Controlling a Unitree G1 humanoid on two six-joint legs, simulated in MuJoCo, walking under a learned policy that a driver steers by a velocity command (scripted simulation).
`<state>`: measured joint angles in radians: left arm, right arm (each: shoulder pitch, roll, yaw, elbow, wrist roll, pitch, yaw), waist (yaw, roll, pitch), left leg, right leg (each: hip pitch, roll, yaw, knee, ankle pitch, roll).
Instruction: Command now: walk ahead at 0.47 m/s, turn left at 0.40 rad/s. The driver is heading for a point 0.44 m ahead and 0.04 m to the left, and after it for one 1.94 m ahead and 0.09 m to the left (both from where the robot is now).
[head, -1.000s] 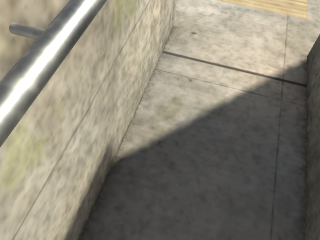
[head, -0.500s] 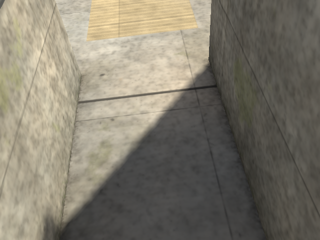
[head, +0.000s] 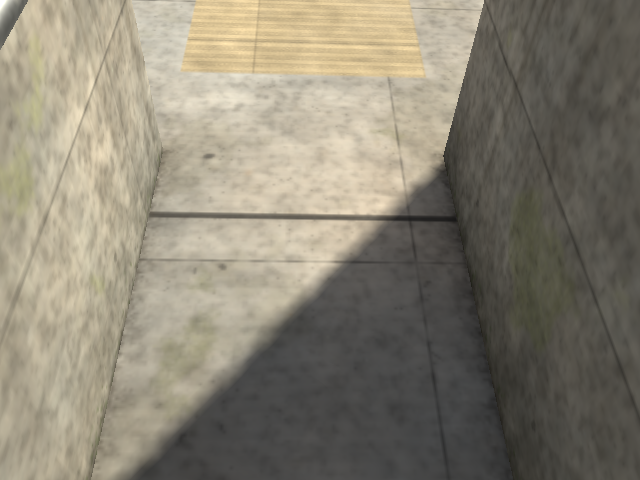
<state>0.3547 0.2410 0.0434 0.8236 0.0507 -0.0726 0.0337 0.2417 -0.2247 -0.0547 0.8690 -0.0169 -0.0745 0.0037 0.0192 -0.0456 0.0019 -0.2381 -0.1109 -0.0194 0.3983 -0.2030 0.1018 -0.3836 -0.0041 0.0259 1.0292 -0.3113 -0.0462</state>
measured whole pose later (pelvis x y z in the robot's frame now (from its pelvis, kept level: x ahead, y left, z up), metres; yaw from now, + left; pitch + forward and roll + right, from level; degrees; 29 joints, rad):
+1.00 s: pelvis +0.53 +0.03 +0.01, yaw +7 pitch +0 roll -1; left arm 0.24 0.26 0.08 0.86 0.05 0.03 -0.02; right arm 0.32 -0.21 -0.07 0.89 -0.02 -0.08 -0.07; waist -0.02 -0.06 0.04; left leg -0.18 0.07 0.09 0.35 -0.17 -0.01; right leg -0.54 -0.03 0.05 1.06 -0.29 -0.07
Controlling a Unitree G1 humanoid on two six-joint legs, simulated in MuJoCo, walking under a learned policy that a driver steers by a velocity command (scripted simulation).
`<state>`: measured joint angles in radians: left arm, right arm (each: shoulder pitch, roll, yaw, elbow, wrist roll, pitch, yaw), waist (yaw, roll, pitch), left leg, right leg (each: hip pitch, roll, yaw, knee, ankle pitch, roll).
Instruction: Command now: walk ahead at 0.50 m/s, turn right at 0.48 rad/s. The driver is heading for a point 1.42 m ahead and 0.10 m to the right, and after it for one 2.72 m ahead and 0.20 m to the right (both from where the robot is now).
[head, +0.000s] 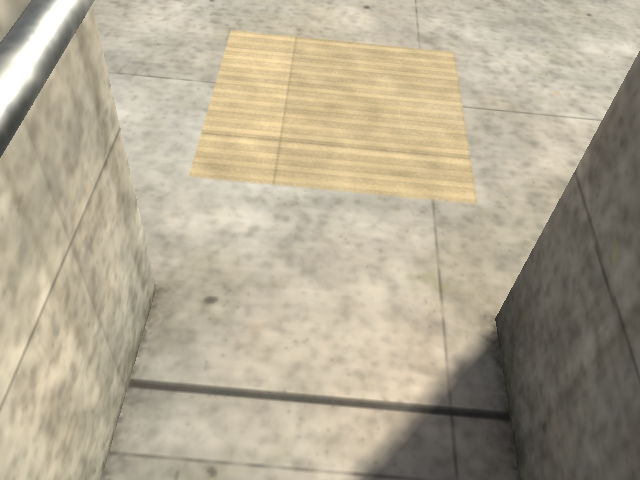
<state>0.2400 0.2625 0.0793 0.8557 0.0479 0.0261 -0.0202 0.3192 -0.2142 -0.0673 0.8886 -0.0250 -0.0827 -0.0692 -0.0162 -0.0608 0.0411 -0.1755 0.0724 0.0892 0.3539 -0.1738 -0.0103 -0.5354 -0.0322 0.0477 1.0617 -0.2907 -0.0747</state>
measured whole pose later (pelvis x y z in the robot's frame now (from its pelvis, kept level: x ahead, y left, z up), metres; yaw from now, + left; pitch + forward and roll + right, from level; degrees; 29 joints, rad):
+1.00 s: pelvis +0.32 -0.06 -0.02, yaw -2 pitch +1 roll +0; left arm 0.32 0.23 0.06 0.88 0.03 -0.01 0.07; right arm 0.18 -0.22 -0.06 0.83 -0.01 0.00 -0.02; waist 0.03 -0.03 0.05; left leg -0.35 -0.09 0.00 0.60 -0.28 0.09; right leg -0.41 -0.05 0.00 1.17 -0.47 -0.05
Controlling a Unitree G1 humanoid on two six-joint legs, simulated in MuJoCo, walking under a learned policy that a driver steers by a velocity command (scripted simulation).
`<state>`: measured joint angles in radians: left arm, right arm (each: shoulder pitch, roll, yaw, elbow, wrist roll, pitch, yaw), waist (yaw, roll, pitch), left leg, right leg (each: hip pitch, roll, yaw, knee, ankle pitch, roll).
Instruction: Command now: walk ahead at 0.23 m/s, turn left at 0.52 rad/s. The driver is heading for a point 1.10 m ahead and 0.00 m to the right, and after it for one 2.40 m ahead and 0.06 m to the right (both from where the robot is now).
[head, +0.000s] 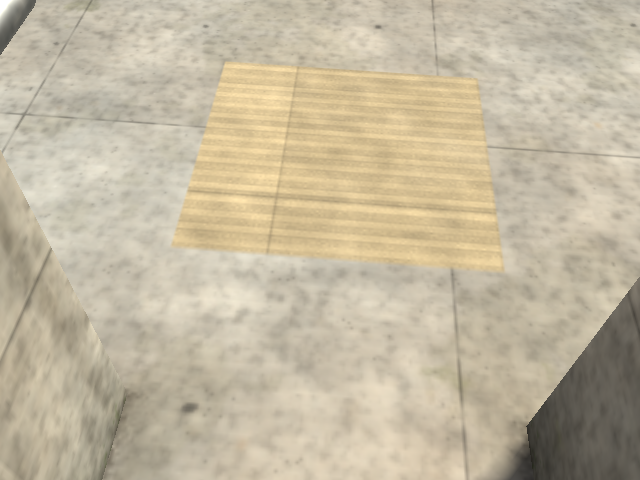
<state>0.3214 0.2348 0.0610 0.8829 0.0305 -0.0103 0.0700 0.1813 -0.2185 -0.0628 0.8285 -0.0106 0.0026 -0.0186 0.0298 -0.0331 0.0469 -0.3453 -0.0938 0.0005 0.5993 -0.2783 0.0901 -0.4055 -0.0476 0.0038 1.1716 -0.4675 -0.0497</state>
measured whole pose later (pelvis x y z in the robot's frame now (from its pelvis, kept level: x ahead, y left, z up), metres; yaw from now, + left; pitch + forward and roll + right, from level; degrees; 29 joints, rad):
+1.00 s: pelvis +0.48 +0.05 +0.00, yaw +0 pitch +2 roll +0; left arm 0.57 0.18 0.05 0.96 -0.01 -0.05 0.01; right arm -0.04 -0.22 -0.01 0.74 -0.01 -0.06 -0.02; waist 0.13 -0.01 0.01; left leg -0.44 -0.04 -0.03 0.52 -0.15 -0.02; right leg 0.00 0.17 0.29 0.51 -0.46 -0.11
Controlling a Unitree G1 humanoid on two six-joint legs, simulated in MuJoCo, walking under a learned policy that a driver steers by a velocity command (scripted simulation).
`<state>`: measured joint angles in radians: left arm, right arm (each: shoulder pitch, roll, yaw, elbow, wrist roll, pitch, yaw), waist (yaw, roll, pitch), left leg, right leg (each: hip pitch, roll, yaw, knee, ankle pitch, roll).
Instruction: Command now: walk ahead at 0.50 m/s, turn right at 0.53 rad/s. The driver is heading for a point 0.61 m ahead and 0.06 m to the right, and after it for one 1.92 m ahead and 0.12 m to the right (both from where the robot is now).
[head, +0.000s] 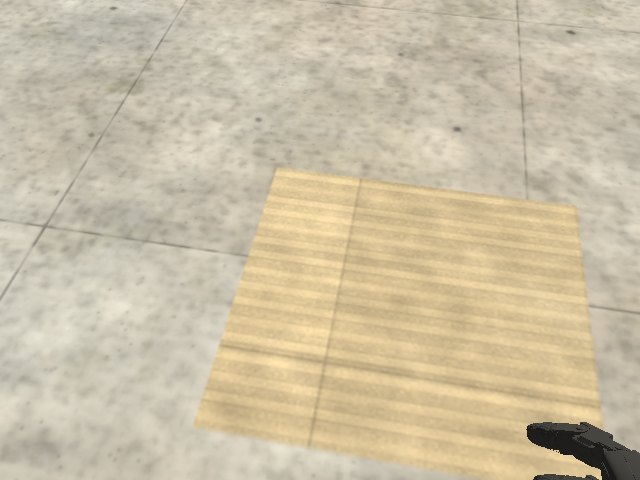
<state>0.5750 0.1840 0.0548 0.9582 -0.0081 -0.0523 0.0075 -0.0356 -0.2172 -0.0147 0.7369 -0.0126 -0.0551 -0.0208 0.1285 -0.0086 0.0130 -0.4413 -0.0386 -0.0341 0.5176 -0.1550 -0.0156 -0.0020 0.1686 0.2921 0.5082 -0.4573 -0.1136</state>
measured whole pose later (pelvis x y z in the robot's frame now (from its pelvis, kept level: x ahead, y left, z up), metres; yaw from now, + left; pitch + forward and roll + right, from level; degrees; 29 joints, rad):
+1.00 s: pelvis +0.53 -0.17 -0.01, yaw -7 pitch -1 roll +0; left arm 0.29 0.23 0.02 0.95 0.01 -0.06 0.06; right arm 0.22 -0.22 -0.03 0.90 -0.03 -0.05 0.00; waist -0.03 -0.01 0.08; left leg -0.40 -0.11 0.10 0.58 -0.16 0.16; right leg -0.18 0.06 -0.16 1.03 -0.46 -0.01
